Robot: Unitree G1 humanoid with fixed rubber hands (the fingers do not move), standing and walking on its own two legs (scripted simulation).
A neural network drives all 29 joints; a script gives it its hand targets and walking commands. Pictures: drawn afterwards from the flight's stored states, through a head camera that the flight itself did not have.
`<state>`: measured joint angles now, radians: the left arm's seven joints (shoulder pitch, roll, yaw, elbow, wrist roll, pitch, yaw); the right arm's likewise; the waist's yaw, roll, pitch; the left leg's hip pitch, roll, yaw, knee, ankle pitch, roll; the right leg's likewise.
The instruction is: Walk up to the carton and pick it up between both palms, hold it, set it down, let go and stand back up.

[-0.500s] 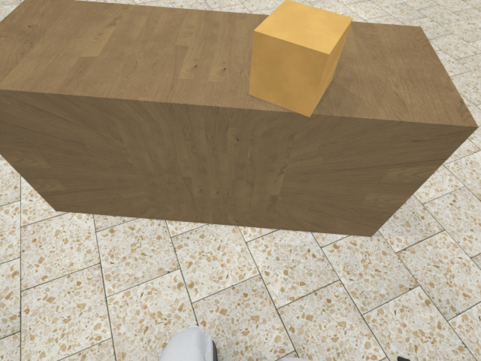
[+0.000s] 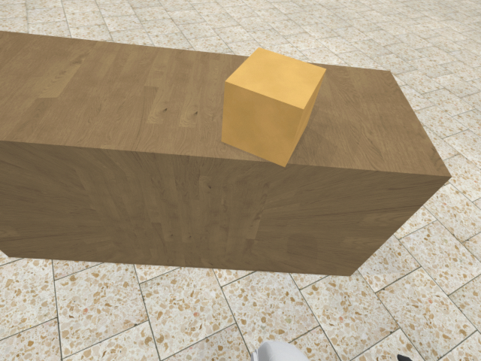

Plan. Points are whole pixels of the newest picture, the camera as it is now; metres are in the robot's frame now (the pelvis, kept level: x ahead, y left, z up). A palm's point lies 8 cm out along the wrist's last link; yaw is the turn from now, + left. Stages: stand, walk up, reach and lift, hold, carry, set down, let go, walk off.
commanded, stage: walk up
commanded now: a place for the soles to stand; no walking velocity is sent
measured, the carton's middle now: (271, 106) +0.67 -0.08 +0.03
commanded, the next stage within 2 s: none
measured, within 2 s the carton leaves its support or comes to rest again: neither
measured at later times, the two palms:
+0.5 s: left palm (72, 341) +0.16 +0.29 -0.13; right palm (404, 349) +0.15 -0.32 -0.12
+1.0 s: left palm (129, 282) +0.28 +0.22 -0.14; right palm (427, 302) +0.24 -0.40 -0.11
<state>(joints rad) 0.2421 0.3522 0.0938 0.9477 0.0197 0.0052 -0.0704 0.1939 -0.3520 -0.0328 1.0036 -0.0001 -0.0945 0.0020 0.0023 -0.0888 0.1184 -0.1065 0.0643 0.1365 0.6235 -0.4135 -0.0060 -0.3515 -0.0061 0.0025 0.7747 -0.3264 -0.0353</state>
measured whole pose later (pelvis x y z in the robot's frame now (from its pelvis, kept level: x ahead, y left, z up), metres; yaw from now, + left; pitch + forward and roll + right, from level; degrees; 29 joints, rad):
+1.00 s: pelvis +0.20 -0.08 -0.02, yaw -5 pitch -5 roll +1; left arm 0.24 0.36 0.12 0.89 0.02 0.03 -0.07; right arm 0.20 -0.36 -0.03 0.99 0.00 -0.09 -0.04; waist 0.00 -0.08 0.15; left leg -0.23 0.14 0.11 0.81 -0.46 -0.03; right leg -0.38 0.00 0.00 0.78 -0.34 -0.04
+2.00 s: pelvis +0.22 -0.08 -0.02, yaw -5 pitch -4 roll -1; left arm 0.19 0.36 0.05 0.97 0.02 0.00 0.00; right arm 0.20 -0.35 -0.03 1.01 0.00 -0.05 -0.02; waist 0.00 -0.02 0.16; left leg -0.39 0.04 0.04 0.82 -0.37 0.02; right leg -0.34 0.03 -0.01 0.81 -0.40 -0.03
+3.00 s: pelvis +0.19 -0.08 -0.02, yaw -5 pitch -5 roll +0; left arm 0.15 0.36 0.05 1.01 0.02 0.00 0.00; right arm 0.19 -0.35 -0.03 1.01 0.00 -0.04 -0.01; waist 0.00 -0.02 0.17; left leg -0.37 0.02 0.03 0.82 -0.36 0.02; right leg -0.33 0.01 -0.01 0.82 -0.40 -0.02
